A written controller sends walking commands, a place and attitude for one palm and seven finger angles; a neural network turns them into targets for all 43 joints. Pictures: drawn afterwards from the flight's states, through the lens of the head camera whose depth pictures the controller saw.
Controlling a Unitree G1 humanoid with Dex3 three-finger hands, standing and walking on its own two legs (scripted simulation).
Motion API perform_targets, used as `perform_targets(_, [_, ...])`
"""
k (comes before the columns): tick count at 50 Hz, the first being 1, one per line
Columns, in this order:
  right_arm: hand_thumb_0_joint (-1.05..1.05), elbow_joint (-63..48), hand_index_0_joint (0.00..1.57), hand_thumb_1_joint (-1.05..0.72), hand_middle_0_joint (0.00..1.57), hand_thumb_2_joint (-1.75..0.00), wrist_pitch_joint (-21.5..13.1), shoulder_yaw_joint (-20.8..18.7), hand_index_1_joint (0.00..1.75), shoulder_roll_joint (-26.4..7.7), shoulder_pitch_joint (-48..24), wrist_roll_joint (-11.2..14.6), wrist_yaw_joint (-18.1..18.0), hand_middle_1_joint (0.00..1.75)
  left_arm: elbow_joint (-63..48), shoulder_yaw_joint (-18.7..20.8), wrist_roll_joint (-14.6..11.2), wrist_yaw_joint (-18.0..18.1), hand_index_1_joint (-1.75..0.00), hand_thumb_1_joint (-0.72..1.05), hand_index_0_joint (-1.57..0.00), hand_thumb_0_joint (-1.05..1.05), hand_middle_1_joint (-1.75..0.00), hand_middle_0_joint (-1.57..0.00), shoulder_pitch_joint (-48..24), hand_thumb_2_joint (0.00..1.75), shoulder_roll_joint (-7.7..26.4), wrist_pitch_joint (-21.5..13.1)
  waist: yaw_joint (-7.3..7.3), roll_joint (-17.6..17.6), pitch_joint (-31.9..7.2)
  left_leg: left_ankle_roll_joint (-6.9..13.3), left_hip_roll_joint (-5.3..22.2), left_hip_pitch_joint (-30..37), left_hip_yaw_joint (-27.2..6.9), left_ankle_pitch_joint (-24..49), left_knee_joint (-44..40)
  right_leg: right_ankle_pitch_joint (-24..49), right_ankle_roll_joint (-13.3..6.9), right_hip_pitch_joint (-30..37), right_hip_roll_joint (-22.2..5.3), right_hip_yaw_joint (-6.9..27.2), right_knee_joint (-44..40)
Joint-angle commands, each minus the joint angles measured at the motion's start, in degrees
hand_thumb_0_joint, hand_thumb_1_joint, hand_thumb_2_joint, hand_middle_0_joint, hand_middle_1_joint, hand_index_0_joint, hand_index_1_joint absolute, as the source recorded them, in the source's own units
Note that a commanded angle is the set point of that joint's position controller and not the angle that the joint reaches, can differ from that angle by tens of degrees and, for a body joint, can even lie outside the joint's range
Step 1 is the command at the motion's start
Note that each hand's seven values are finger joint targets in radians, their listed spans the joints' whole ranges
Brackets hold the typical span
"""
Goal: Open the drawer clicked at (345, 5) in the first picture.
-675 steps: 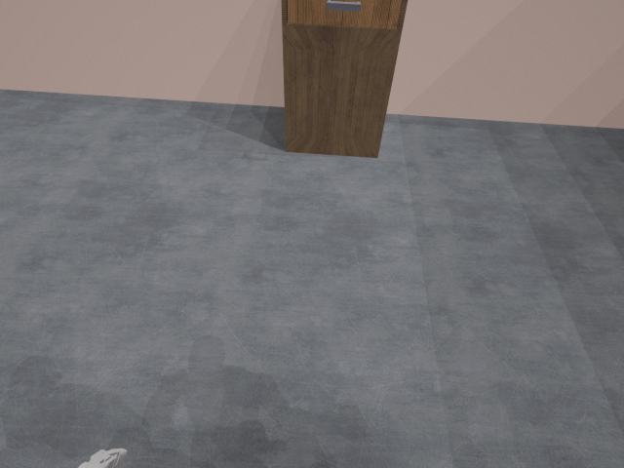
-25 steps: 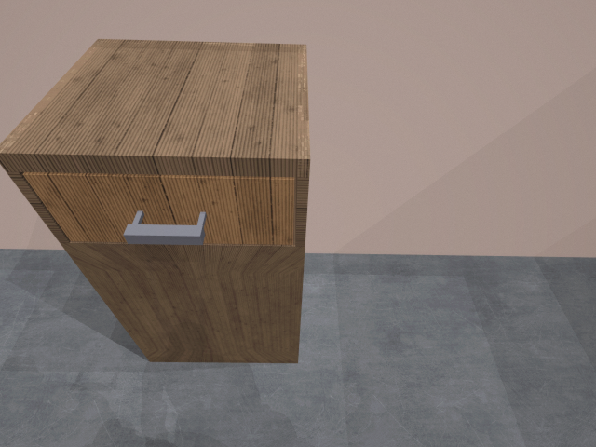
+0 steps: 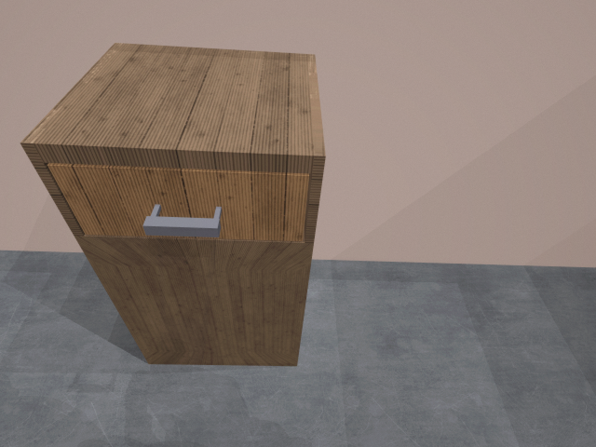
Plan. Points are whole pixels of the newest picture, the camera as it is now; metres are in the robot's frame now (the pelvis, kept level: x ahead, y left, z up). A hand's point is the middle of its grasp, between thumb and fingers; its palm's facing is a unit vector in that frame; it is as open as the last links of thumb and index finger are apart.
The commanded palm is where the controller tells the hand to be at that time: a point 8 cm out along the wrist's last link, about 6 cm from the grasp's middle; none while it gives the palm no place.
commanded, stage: come to a stop and stand still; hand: left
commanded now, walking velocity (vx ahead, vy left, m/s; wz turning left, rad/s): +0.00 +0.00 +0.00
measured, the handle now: (185, 218) +0.51 +0.24 -0.02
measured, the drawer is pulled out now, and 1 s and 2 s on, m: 0.00 0.00 0.00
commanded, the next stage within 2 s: look again from close up in 0.62 s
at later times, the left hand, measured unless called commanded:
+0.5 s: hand out of the picture -0.06 +0.18 -0.18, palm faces +0.03 -0.99 -0.13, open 7.4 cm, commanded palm none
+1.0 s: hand out of the picture -0.02 +0.18 -0.18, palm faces +0.02 -0.99 -0.13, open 7.4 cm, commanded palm none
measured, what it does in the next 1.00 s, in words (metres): stands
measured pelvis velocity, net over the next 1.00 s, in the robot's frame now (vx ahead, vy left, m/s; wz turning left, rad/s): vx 0.00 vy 0.03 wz -0.01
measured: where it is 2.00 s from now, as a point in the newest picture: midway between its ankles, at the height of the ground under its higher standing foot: outside the picture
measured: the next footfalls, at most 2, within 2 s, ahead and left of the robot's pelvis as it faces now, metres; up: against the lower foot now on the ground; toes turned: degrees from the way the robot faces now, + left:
none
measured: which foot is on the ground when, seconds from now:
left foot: down 0.00-1.00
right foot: down 0.00-1.00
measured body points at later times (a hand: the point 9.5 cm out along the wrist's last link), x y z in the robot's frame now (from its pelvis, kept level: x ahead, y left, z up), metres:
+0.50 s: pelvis -0.01 +0.03 +0.01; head -0.02 +0.05 +0.46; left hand -0.06 +0.23 -0.16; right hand -0.04 -0.18 -0.15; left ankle -0.02 +0.08 -0.73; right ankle -0.03 -0.11 -0.73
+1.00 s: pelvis +0.00 +0.03 +0.01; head +0.00 +0.05 +0.46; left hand -0.02 +0.23 -0.16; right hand -0.03 -0.17 -0.15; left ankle -0.01 +0.08 -0.73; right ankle -0.03 -0.11 -0.73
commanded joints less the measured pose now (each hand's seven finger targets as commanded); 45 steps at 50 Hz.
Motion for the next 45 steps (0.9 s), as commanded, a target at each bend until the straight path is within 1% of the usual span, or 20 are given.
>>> perform_targets(1, [0.0,-2.23,0.2,-0.9,0.2,-0.9,-0.79,-0.67,0.3,-5.87,3.12,-0.36,0.5,0.3,-2.19,0.66,0.4,-0.44,-0.3,0.9,-0.2,0.0,-0.3,-0.2,4.2,0.9,4.09,-0.12,0.53,2.04,8.76,0.6,7.0,-6.34,-9.47,3.7,-11.03,3.52,-1.87,-4.16,-5.08,5.39,-5.51])
perform_targets(4, [0.0,-2.71,0.2,-0.9,0.2,-0.9,-0.77,-0.88,0.3,-6.81,3.0,-0.45,0.66,0.3,-2.85,0.74,0.54,-0.67,-0.3,0.9,-0.2,0.0,-0.3,-0.2,4.36,0.9,4.2,0.13,0.75,2.77,9.07,0.84,7.3,-8.37,-11.11,-4.2,-14.54,1.65,-1.62,-3.86,-4.75,4.63,-4.91])
perform_targets(5, [0.0,-2.68,0.2,-0.9,0.2,-0.9,-0.8,-0.88,0.3,-7.02,3.11,-0.53,0.67,0.3,-2.89,0.69,0.6,-0.7,-0.3,0.9,-0.2,0.0,-0.3,-0.2,4.38,0.9,4.06,0.23,0.75,3.86,8.99,1.01,7.67,-8.62,-11.67,-5.5,-15.86,2.01,-1.49,-3.64,-4.58,4.04,-4.35])
perform_targets(7, [0.0,-2.85,0.2,-0.9,0.2,-0.9,-0.91,-1.0,0.3,-7.44,3.32,-0.48,0.65,0.3,-3.12,0.75,0.69,-0.82,-0.3,0.9,-0.2,0.0,-0.3,-0.2,4.86,0.9,3.8,0.26,1.02,2.97,7.7,1.35,8.15,-8.46,-12.54,-7.16,-17.06,2.21,-1.31,-2.95,-4.42,3.53,-3.83])
perform_targets(8, [0.0,-2.84,0.2,-0.9,0.2,-0.9,-1.0,-1.04,0.3,-7.47,3.47,-0.45,0.63,0.3,-2.99,0.73,0.73,-0.84,-0.3,0.9,-0.2,0.0,-0.3,-0.2,4.98,0.9,3.7,0.22,0.94,2.37,7.11,1.44,8.24,-7.75,-12.76,-6.61,-17.28,2.59,-1.24,-2.98,-4.6,3.39,-3.88])
perform_targets(10, [0.0,-2.41,0.2,-0.9,0.2,-0.9,-1.19,-1.0,0.3,-7.3,3.88,-0.34,0.6,0.3,-2.8,0.71,0.66,-0.88,-0.3,0.9,-0.2,0.0,-0.3,-0.2,5.27,0.9,3.61,0.1,0.9,3.5,5.56,1.52,8.34,-6.25,-12.69,-5.53,-17.62,3.2,-1.1,-2.78,-4.73,3.29,-3.96])
perform_targets(11, [0.0,-2.32,0.2,-0.9,0.2,-0.9,-1.25,-1.01,0.3,-7.17,4.19,-0.3,0.57,0.3,-2.62,0.72,0.68,-0.88,-0.3,0.9,-0.2,0.0,-0.3,-0.2,5.45,0.9,3.58,0.01,0.93,2.15,4.89,1.64,8.36,-5.67,-12.72,-4.67,-17.31,3.59,-1.05,-2.62,-4.91,3.38,-4.23])
perform_targets(14, [0.0,-1.59,0.2,-0.9,0.2,-0.9,-1.49,-0.91,0.3,-6.66,4.61,-0.22,0.55,0.3,-1.86,0.61,0.55,-0.88,-0.3,0.9,-0.2,0.0,-0.3,-0.2,6.22,0.9,3.08,-0.29,0.91,0.4,4.65,1.47,7.72,-5.1,-11.62,-1.9,-16.28,4.93,-1.12,-2.27,-5.65,4.12,-5.27])
perform_targets(17, [0.0,-0.66,0.2,-0.9,0.2,-0.9,-1.7,-0.72,0.3,-6.14,5.41,-0.1,0.42,0.3,-1.21,0.53,0.47,-0.81,-0.3,0.9,-0.2,0.0,-0.3,-0.2,6.77,0.9,2.8,-0.35,0.66,1.38,4.07,1.38,7.64,-3.45,-11.19,1.49,-16.03,6.17,-1.01,-2.45,-5.8,4.07,-5.4])
perform_targets(20, [0.0,0.15,0.2,-0.9,0.2,-0.9,-1.83,-0.62,0.3,-5.56,5.8,0.01,0.33,0.3,-0.26,0.43,0.42,-0.67,-0.3,0.9,-0.2,0.0,-0.3,-0.2,7.4,0.9,2.53,-0.46,0.59,1.4,4.13,1.26,7.34,-2.09,-10.21,5.53,-15.2,7.75,-0.83,-2.48,-6.14,4.21,-5.9])
perform_targets(23, [0.0,0.85,0.2,-0.9,0.2,-0.9,-1.88,-0.47,0.3,-5.17,6.22,0.07,0.23,0.3,0.43,0.35,0.39,-0.54,-0.3,0.9,-0.2,0.0,-0.3,-0.2,7.87,0.9,2.08,-0.46,0.53,0.83,4.94,1.12,7.22,-2.14,-9.69,7.14,-14.83,8.14,-0.67,-2.5,-6.35,4.26,-6.11])
perform_targets(26, [0.0,1.32,0.2,-0.9,0.2,-0.9,-1.79,-0.42,0.3,-5.05,6.34,0.03,0.13,0.3,0.87,0.32,0.45,-0.46,-0.3,0.9,-0.2,0.0,-0.3,-0.2,8.16,0.9,1.66,-0.26,0.55,2.25,6.54,1.01,7.47,-2.55,-10.23,5.52,-16.03,7.13,-0.53,-3.39,-6.08,3.96,-5.95])
perform_targets(27, [0.0,1.41,0.2,-0.9,0.2,-0.9,-1.84,-0.44,0.3,-4.96,6.37,0.04,0.11,0.3,0.95,0.33,0.48,-0.46,-0.3,0.9,-0.2,0.0,-0.3,-0.2,8.34,0.9,1.56,-0.27,0.56,2.43,6.16,1.04,7.56,-2.19,-10.21,5.78,-16.14,7.42,-0.5,-3.35,-6.13,3.84,-5.91])
perform_targets(28, [0.0,1.49,0.2,-0.9,0.2,-0.9,-1.86,-0.48,0.3,-4.83,6.36,0.07,0.07,0.3,1.08,0.36,0.53,-0.43,-0.3,0.9,-0.2,0.0,-0.3,-0.2,8.27,0.9,1.49,-0.31,0.56,1.53,6.25,1.06,7.51,-2.16,-10.17,6.53,-15.93,7.8,-0.48,-3.29,-6.11,3.92,-5.97])
perform_targets(30, [0.0,1.68,0.2,-0.9,0.2,-0.9,-1.92,-0.46,0.3,-4.85,6.6,0.07,-0.03,0.3,1.3,0.33,0.49,-0.37,-0.3,0.9,-0.2,0.0,-0.3,-0.2,8.38,0.9,1.37,-0.24,0.47,1.96,5.46,1.0,7.65,-0.79,-10.1,8.61,-15.82,8.0,-0.36,-3.4,-6.16,3.85,-5.8])
perform_targets(34, [0.0,1.93,0.2,-0.9,0.2,-0.9,-1.96,-0.4,0.3,-4.52,6.51,0.05,-0.08,0.3,1.53,0.38,0.43,-0.35,-0.3,0.9,-0.2,0.0,-0.3,-0.2,8.34,0.9,1.02,-0.29,0.57,0.7,5.79,0.98,7.4,-0.86,-9.66,9.35,-15.37,8.46,-0.31,-3.09,-6.37,4.03,-6.15])
perform_targets(37, [0.0,2.09,0.2,-0.9,0.2,-0.9,-1.92,-0.45,0.3,-4.38,6.56,-0.02,-0.08,0.3,1.44,0.51,0.51,-0.32,-0.3,0.9,-0.2,0.0,-0.3,-0.2,8.08,0.9,0.85,-0.17,0.52,1.7,6.77,0.75,7.47,-1.42,-9.96,8.06,-16.24,8.01,-0.23,-3.59,-6.25,3.81,-5.95])
perform_targets(41, [0.0,2.23,0.2,-0.9,0.2,-0.9,-2.08,-0.49,0.3,-4.25,6.85,0.01,-0.21,0.3,1.44,0.6,0.48,-0.3,-0.3,0.9,-0.2,0.0,-0.3,-0.2,8.05,0.9,0.63,-0.26,0.5,1.05,5.25,0.85,7.59,0.38,-9.42,12.11,-15.34,9.27,-0.13,-3.21,-6.3,4.0,-5.95])
perform_targets(43, [0.0,2.48,0.2,-0.9,0.2,-0.9,-2.17,-0.37,0.3,-4.19,6.92,0.0,-0.29,0.3,1.51,0.59,0.35,-0.28,-0.3,0.9,-0.2,0.0,-0.3,-0.2,8.09,0.9,0.65,-0.24,0.61,1.59,4.7,0.81,7.58,1.14,-9.22,14.19,-15.04,9.42,-0.1,-2.97,-6.41,4.01,-5.92])
perform_targets(45, [0.0,2.68,0.2,-0.9,0.2,-0.9,-2.16,-0.38,0.3,-4.03,7.17,0.04,-0.32,0.3,1.53,0.64,0.3,-0.24,-0.3,0.9,-0.2,0.0,-0.3,-0.2,7.83,0.9,0.74,-0.25,0.54,0.99,4.48,0.81,7.6,1.35,-8.91,15.61,-14.57,9.59,-0.07,-2.6,-6.33,4.03,-5.88])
